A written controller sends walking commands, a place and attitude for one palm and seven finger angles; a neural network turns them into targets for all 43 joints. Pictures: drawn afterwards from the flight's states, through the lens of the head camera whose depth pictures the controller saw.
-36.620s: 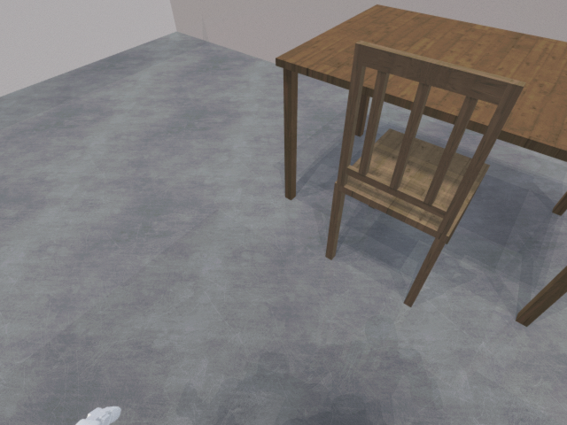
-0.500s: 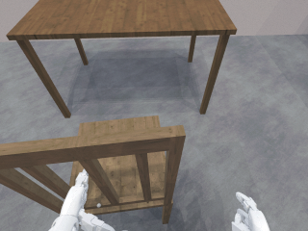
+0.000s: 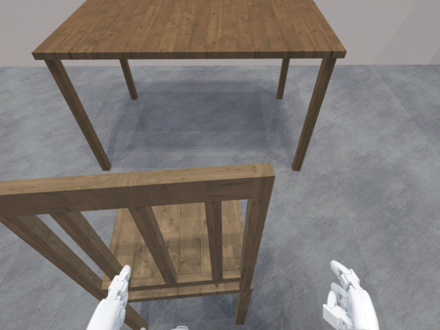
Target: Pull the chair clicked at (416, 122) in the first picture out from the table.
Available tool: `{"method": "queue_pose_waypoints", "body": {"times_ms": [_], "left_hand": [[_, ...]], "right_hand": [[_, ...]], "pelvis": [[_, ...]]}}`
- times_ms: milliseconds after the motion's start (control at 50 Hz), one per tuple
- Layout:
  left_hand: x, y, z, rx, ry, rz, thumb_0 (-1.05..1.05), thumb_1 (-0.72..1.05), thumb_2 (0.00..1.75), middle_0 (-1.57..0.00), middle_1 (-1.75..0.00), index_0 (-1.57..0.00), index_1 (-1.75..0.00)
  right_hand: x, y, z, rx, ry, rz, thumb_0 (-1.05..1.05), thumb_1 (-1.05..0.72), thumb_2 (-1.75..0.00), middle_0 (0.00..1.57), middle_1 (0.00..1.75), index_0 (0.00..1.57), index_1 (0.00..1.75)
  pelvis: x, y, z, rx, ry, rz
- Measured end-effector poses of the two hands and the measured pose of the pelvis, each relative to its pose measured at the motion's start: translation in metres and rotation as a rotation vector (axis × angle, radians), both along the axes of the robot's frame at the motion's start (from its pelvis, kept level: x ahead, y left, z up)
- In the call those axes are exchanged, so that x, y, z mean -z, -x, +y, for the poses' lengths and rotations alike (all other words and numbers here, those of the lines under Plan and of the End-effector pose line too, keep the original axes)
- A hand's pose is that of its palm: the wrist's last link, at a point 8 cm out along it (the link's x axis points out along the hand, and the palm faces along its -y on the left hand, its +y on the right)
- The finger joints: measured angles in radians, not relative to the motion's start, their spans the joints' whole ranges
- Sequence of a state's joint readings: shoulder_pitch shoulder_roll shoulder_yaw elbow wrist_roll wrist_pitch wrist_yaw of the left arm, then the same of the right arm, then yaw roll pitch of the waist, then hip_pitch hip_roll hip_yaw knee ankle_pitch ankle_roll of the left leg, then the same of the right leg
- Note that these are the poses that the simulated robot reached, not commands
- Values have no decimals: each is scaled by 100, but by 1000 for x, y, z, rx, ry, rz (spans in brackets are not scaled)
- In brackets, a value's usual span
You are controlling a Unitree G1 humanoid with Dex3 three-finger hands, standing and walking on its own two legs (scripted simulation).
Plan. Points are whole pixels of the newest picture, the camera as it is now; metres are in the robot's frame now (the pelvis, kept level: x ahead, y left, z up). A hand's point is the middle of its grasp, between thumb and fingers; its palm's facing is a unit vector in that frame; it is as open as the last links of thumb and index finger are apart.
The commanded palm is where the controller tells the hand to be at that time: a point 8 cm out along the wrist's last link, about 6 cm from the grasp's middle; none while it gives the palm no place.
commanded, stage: draw the fingers out of the gap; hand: left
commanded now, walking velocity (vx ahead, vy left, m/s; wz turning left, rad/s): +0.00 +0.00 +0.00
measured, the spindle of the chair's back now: (158, 249) +0.28 +0.13 -0.02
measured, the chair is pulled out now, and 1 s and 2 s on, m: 0.61 0.60 0.59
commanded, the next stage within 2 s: draw the hand back to the body in 0.04 s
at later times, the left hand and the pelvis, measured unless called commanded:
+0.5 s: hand (119, 314) +0.15 +0.15 +0.05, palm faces -0.02 -1.00 -0.07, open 17.5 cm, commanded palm +0.11 +0.22 +0.07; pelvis -0.01 +0.00 -0.02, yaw -1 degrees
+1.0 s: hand (62, 297) +0.16 +0.21 +0.11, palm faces +0.19 -0.89 -0.42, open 13.5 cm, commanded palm +0.13 +0.27 +0.17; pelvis +0.01 +0.00 +0.04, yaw -1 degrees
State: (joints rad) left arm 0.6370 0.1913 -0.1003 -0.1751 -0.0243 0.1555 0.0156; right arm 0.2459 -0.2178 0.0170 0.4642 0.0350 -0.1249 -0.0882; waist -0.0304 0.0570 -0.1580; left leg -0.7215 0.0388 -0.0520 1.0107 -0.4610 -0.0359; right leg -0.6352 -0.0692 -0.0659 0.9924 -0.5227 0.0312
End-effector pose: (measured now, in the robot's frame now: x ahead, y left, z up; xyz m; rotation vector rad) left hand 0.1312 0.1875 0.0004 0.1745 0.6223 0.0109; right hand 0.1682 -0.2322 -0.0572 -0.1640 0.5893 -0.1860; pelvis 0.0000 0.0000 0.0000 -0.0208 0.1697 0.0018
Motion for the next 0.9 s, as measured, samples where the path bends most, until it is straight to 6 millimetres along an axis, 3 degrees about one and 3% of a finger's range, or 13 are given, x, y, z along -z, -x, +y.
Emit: {"method": "queue_pose_waypoints", "body": {"times_ms": [200,320,400,440,540,680,780,900], "left_hand": [[0,25,1,-34,22,-6,-1,-53,20,0,0,-1,0],[-31,11,10,-74,108,-294,-1,-53,20,-1,-1,-1,0],[-58,-1,17,-38,104,-507,-1,-53,20,0,0,-1,0],[-61,-3,18,2,109,-564,-1,-54,20,0,0,0,0],[-60,0,24,47,105,-509,-1,-54,20,-1,0,0,0],[-92,8,39,9,76,-519,-1,-51,21,-1,-1,-5,-3],[-109,7,50,-37,-151,-437,-1,-41,26,-2,-3,-12,-8],[-124,4,59,-98,-252,-376,-1,-22,35,-5,-7,-20,-14]], "right_hand": [[2,-2,2,-2,16,-19,2,-90,-90,20,30,20,30],[11,0,3,-9,22,-21,2,-90,-90,20,30,20,30],[21,2,6,-8,-3,-14,2,-90,-90,20,30,20,30],[26,4,7,-7,-16,-8,2,-90,-90,20,30,20,30],[29,7,9,14,-44,10,2,-90,-90,20,30,20,30],[10,5,10,29,-42,-26,2,-91,-90,20,30,20,30],[-4,-1,11,11,-16,-7,2,-91,-90,20,30,20,30],[-18,-9,16,-6,-13,-6,2,-91,-90,20,30,20,30]], "pelvis": [[7,4,1,-3,8,11],[16,7,1,-6,19,22],[20,10,1,-2,22,26],[23,12,1,2,23,28],[22,14,1,7,21,5],[5,8,0,3,22,-39],[-10,4,1,12,17,-88],[-26,-1,2,17,10,-137]]}}
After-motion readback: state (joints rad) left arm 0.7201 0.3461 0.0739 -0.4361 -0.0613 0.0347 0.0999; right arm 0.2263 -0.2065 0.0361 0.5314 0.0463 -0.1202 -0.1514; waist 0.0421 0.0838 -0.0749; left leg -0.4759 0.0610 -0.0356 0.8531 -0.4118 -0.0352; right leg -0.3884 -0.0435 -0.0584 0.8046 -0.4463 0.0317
